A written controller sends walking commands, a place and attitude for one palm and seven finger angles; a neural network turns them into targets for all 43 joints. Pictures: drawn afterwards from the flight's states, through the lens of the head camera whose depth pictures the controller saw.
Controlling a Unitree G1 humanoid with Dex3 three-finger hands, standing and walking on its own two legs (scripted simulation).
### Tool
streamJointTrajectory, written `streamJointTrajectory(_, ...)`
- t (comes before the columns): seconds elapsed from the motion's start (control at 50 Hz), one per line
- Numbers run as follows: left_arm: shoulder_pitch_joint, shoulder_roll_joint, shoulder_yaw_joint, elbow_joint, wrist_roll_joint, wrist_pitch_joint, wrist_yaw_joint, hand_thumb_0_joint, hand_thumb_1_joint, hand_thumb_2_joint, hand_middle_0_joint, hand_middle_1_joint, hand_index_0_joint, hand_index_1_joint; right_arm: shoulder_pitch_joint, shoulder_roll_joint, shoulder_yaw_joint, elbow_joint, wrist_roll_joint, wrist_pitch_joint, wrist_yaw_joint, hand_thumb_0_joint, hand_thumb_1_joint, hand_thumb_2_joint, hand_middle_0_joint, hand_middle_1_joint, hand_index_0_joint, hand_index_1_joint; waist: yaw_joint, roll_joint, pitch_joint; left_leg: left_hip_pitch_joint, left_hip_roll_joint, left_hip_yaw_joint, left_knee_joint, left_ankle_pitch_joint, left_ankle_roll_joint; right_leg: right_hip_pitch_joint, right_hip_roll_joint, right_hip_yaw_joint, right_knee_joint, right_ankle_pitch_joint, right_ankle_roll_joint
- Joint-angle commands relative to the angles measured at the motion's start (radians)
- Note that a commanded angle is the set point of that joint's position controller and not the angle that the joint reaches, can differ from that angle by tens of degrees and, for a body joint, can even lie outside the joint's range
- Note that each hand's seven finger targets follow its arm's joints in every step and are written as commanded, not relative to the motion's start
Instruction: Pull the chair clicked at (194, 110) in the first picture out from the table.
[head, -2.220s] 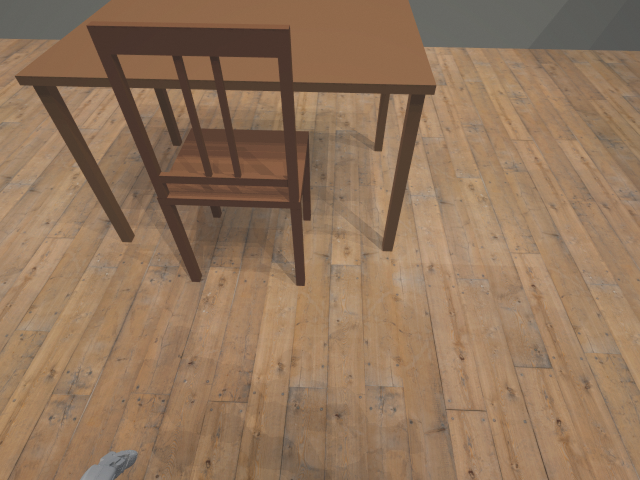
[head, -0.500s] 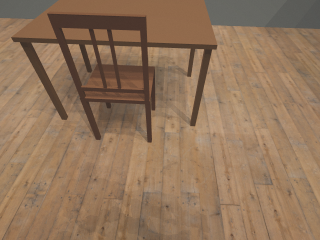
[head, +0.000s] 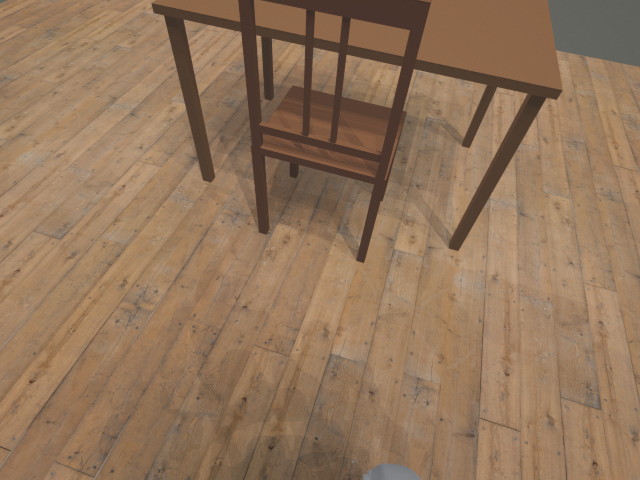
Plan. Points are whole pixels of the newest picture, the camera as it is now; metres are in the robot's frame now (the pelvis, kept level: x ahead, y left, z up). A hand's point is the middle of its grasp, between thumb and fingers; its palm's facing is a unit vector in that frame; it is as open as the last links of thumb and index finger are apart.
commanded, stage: walk to a spot facing it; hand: left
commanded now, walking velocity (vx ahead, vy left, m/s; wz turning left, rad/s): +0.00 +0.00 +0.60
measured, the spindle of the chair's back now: (307, 79) +1.04 +0.06 -0.07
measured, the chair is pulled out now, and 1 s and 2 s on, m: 0.00 0.00 0.00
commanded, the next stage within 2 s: turn to face it in 1.34 s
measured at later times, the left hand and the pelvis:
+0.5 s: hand out of the picture -0.02 +0.16 -0.13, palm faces +0.33 -0.89 -0.30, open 7.4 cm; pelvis -0.02 -0.06 +0.01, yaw +19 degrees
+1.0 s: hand out of the picture -0.13 +0.20 -0.18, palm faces +0.63 -0.75 -0.20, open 7.4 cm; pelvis +0.05 +0.09 -0.01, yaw +35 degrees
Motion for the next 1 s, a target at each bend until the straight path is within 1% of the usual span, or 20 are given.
streamJointTrajectory(0.0,-0.014,0.074,0.031,-0.086,-0.005,-0.029,0.009,0.000,0.900,0.900,-0.200,-0.300,-0.200,-0.300,0.013,-0.221,-0.061,-0.075,-0.002,-0.026,-0.017,0.000,-0.900,-0.900,0.200,0.300,0.200,0.300,0.000,0.125,-0.104,0.118,0.236,-0.347,-0.253,0.098,0.111,-0.045,-0.008,0.037,-0.073,0.024,0.013)
streamJointTrajectory(0.16,-0.013,0.066,0.031,-0.121,-0.011,-0.035,0.017,0.000,0.900,0.900,-0.200,-0.300,-0.200,-0.300,0.023,-0.242,-0.084,-0.086,-0.008,-0.007,-0.012,0.000,-0.900,-0.900,0.200,0.300,0.200,0.300,-0.013,0.184,-0.145,0.148,0.218,-0.479,-0.219,0.150,0.123,0.059,0.051,0.050,-0.321,-0.036,0.002)
streamJointTrajectory(0.24,0.101,0.082,0.040,-0.105,-0.016,-0.039,0.024,0.000,0.900,0.900,-0.200,-0.300,-0.200,-0.300,-0.046,-0.239,-0.094,-0.114,-0.006,0.006,-0.001,0.000,-0.900,-0.900,0.200,0.300,0.200,0.300,0.039,0.180,-0.151,-0.003,0.140,-0.453,-0.194,0.050,0.050,0.303,0.079,0.016,-0.608,0.084,-0.019)
streamJointTrajectory(0.26,0.141,0.114,0.046,-0.101,-0.011,-0.046,0.027,0.000,0.900,0.900,-0.200,-0.300,-0.200,-0.300,-0.064,-0.219,-0.093,-0.126,0.001,0.009,0.003,0.000,-0.900,-0.900,0.200,0.300,0.200,0.300,0.060,0.131,-0.147,-0.101,0.094,-0.408,-0.132,-0.015,0.005,0.421,0.039,0.041,-0.749,0.145,-0.032)
streamJointTrajectory(0.28,0.165,0.193,0.063,-0.106,0.004,-0.055,0.032,0.000,0.900,0.900,-0.200,-0.300,-0.200,-0.300,-0.046,-0.152,-0.087,-0.137,0.009,0.012,0.009,0.000,-0.900,-0.900,0.200,0.300,0.200,0.300,0.070,-0.117,-0.151,-0.309,-0.011,-0.258,0.101,-0.234,-0.065,0.557,-0.191,0.271,-0.893,-0.040,-0.103)
streamJointTrajectory(0.3,0.104,0.250,0.062,-0.135,0.009,-0.051,0.033,0.000,0.900,0.900,-0.200,-0.300,-0.200,-0.300,-0.049,-0.137,-0.085,-0.157,-0.005,0.007,0.004,0.000,-0.900,-0.900,0.200,0.300,0.200,0.300,0.066,-0.286,-0.067,-0.427,-0.083,-0.102,0.354,-0.310,-0.115,0.434,-0.406,0.481,-0.946,-0.102,-0.190)
streamJointTrajectory(0.32,0.031,0.215,0.049,-0.161,0.001,-0.051,0.036,0.000,0.900,0.900,-0.200,-0.300,-0.200,-0.300,-0.068,-0.188,-0.093,-0.157,-0.016,0.007,0.011,0.000,-0.900,-0.900,0.200,0.300,0.200,0.300,0.039,-0.155,-0.028,-0.347,-0.013,-0.141,0.491,-0.268,-0.094,0.256,-0.391,0.380,-0.933,-0.048,-0.198)
streamJointTrajectory(0.36,-0.034,0.154,0.038,-0.172,-0.003,-0.070,0.032,0.000,0.900,0.900,-0.200,-0.300,-0.200,-0.300,-0.022,-0.168,-0.091,-0.118,-0.016,0.024,0.025,0.000,-0.900,-0.900,0.200,0.300,0.200,0.300,-0.012,-0.146,0.015,-0.300,0.010,-0.113,0.611,-0.163,-0.101,0.188,-0.280,0.271,-0.928,0.033,-0.154)
streamJointTrajectory(0.42,0.046,0.120,0.025,-0.133,-0.004,-0.100,0.019,0.000,0.900,0.900,-0.200,-0.300,-0.200,-0.300,-0.030,-0.151,-0.077,-0.106,-0.020,0.018,0.045,0.000,-0.900,-0.900,0.200,0.300,0.200,0.300,0.006,-0.098,0.020,-0.371,0.048,-0.044,0.687,-0.054,-0.124,0.324,-0.224,0.101,-0.888,0.125,-0.139)
streamJointTrajectory(0.48,0.158,0.117,0.020,-0.086,-0.001,-0.113,0.016,0.000,0.900,0.900,-0.200,-0.300,-0.200,-0.300,-0.110,-0.151,-0.072,-0.121,-0.020,0.014,0.054,0.000,-0.900,-0.900,0.200,0.300,0.200,0.300,0.050,-0.105,0.040,-0.429,0.080,-0.026,0.691,-0.018,-0.130,0.397,-0.245,0.082,-0.908,0.088,-0.134)
streamJointTrajectory(0.6,0.258,0.123,0.024,-0.030,0.010,-0.129,0.013,0.000,0.900,0.900,-0.200,-0.300,-0.200,-0.300,-0.231,-0.139,-0.054,-0.145,-0.017,0.007,0.065,0.000,-0.900,-0.900,0.200,0.300,0.200,0.300,0.085,-0.114,0.064,-0.472,0.132,0.008,0.556,-0.035,-0.120,0.489,-0.299,0.031,-0.930,0.094,-0.155)
streamJointTrajectory(0.72,0.328,0.132,0.028,0.023,0.021,-0.129,0.009,0.000,0.900,0.900,-0.200,-0.300,-0.200,-0.300,-0.337,-0.093,-0.027,-0.175,-0.011,-0.010,0.078,0.000,-0.900,-0.900,0.200,0.300,0.200,0.300,0.115,-0.149,0.069,-0.328,0.117,0.102,0.275,-0.087,-0.076,0.479,-0.317,-0.105,-0.876,0.285,-0.140)
streamJointTrajectory(0.78,0.313,0.161,0.038,0.035,0.022,-0.128,0.005,0.000,0.900,0.900,-0.200,-0.300,-0.200,-0.300,-0.287,-0.095,-0.025,-0.167,-0.009,-0.027,0.076,0.000,-0.900,-0.900,0.200,0.300,0.200,0.300,0.088,-0.143,0.025,-0.171,0.082,0.153,0.158,-0.155,-0.040,0.471,-0.329,-0.163,-0.782,0.461,-0.132)
streamJointTrajectory(0.8,0.300,0.172,0.039,0.037,0.020,-0.128,0.003,0.000,0.900,0.900,-0.200,-0.300,-0.200,-0.300,-0.219,-0.105,-0.028,-0.151,-0.011,-0.035,0.069,0.000,-0.900,-0.900,0.200,0.300,0.200,0.300,0.052,-0.141,-0.015,-0.057,0.046,0.185,0.106,-0.161,-0.024,0.448,-0.317,-0.207,-0.682,0.590,-0.120)
streamJointTrajectory(0.82,0.277,0.178,0.037,0.040,0.014,-0.130,0.000,0.000,0.900,0.900,-0.200,-0.300,-0.200,-0.300,-0.080,-0.136,-0.040,-0.115,-0.017,-0.045,0.058,0.000,-0.900,-0.900,0.200,0.300,0.200,0.300,-0.023,-0.100,-0.096,0.144,0.008,0.199,0.008,-0.103,-0.007,0.399,-0.275,-0.277,-0.480,0.680,-0.088)
streamJointTrajectory(0.84,0.276,0.146,0.030,0.027,0.007,-0.133,-0.009,0.000,0.900,0.900,-0.200,-0.300,-0.200,-0.300,0.092,-0.228,-0.063,-0.070,-0.019,-0.053,0.042,0.000,-0.900,-0.900,0.200,0.300,0.200,0.300,-0.106,0.053,-0.232,0.468,0.101,0.066,-0.068,-0.044,0.033,0.213,-0.229,-0.284,-0.182,0.531,-0.046)
streamJointTrajectory(0.86,0.232,0.084,0.019,-0.033,-0.004,-0.131,-0.023,0.000,0.900,0.900,-0.200,-0.300,-0.200,-0.300,0.209,-0.363,-0.096,-0.039,-0.013,-0.061,0.027,0.000,-0.900,-0.900,0.200,0.300,0.200,0.300,-0.144,0.349,-0.285,0.673,0.398,-0.403,-0.129,0.042,0.119,-0.166,-0.068,-0.218,0.127,-0.144,0.022)
streamJointTrajectory(0.88,0.144,0.103,0.016,-0.072,-0.004,-0.117,-0.019,0.000,0.900,0.900,-0.200,-0.300,-0.200,-0.300,0.240,-0.383,-0.101,-0.020,0.008,-0.057,0.010,0.000,-0.900,-0.900,0.200,0.300,0.200,0.300,-0.153,0.246,-0.296,0.675,0.471,-0.503,-0.232,0.131,0.160,-0.283,-0.058,-0.060,0.230,-0.153,0.005)
streamJointTrajectory(0.92,0.095,0.077,0.024,-0.043,-0.002,-0.113,-0.016,0.000,0.900,0.900,-0.200,-0.300,-0.200,-0.300,0.080,-0.293,-0.076,-0.048,0.008,-0.068,-0.002,0.000,-0.900,-0.900,0.200,0.300,0.200,0.300,-0.078,0.115,-0.124,0.397,0.419,-0.354,-0.255,0.154,0.130,-0.246,-0.127,-0.018,0.270,0.000,-0.002)
streamJointTrajectory(0.98,0.203,0.028,0.017,0.039,0.015,-0.092,-0.026,0.000,0.900,0.900,-0.200,-0.300,-0.200,-0.300,-0.018,-0.169,-0.035,-0.053,0.009,-0.102,-0.006,0.000,-0.900,-0.900,0.200,0.300,0.200,0.300,0.026,0.101,-0.017,0.183,0.283,-0.125,-0.295,0.337,0.052,-0.104,-0.133,-0.010,0.152,0.137,0.013)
